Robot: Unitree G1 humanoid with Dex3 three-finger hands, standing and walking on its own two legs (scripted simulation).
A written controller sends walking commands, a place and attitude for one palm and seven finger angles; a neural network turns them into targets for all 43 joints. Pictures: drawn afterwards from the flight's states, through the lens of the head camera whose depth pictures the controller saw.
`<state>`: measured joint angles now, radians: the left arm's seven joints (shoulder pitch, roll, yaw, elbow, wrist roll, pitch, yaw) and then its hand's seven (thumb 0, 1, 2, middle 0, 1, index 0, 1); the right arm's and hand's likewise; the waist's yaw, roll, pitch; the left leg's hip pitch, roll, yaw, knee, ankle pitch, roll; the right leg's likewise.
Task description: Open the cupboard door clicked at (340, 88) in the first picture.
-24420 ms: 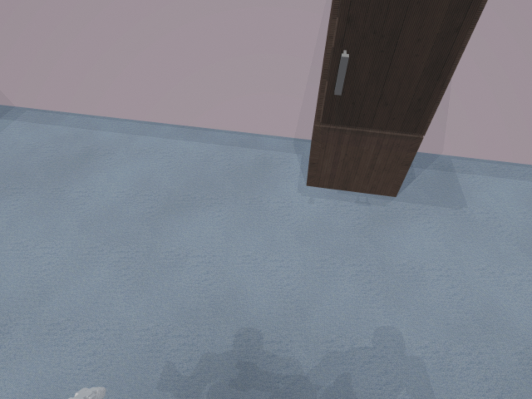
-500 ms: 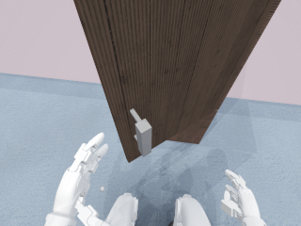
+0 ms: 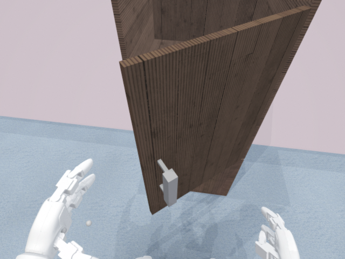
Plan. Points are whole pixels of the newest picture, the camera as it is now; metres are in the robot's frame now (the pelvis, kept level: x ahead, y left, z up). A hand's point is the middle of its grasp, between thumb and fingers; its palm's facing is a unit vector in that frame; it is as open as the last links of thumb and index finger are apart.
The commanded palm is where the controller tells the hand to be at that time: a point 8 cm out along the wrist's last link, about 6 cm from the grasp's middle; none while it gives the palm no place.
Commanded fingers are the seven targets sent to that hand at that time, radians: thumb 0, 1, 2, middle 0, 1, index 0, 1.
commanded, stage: draw the hand back to the body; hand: left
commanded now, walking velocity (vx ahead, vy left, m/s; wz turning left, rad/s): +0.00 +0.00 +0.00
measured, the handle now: (165, 182) +0.32 +0.05 -0.03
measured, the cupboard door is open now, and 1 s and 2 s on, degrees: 40 40 40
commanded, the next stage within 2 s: step back with the hand held close in 1.02 s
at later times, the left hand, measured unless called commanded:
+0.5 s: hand (28, 173) +0.21 +0.24 +0.20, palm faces +0.37 -0.82 -0.43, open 10.8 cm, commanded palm +0.16 +0.29 +0.22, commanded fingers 0.00 0.69 0.81 -0.19 -0.30 -0.19 -0.30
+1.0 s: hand (13, 160) +0.21 +0.24 +0.23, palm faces +0.43 -0.80 -0.42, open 7.5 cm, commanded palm +0.16 +0.28 +0.24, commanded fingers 0.00 0.90 0.90 -0.20 -0.30 -0.20 -0.30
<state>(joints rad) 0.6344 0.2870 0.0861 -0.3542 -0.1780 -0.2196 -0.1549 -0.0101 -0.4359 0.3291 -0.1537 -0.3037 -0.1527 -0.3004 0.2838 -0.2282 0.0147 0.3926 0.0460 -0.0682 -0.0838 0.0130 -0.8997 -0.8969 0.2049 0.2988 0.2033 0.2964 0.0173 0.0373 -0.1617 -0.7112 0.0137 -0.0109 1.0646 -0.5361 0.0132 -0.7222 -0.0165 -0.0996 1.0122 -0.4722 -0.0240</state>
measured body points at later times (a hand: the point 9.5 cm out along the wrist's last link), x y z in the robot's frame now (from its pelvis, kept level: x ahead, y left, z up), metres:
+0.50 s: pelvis +0.03 +0.00 +0.06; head +0.01 -0.03 +0.51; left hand +0.18 +0.28 +0.22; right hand +0.22 -0.21 -0.02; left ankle +0.00 +0.11 -0.67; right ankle +0.02 -0.11 -0.67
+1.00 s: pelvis +0.02 -0.01 +0.07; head +0.00 -0.04 +0.52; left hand +0.18 +0.28 +0.25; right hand +0.21 -0.24 -0.01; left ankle +0.00 +0.11 -0.67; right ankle +0.02 -0.11 -0.67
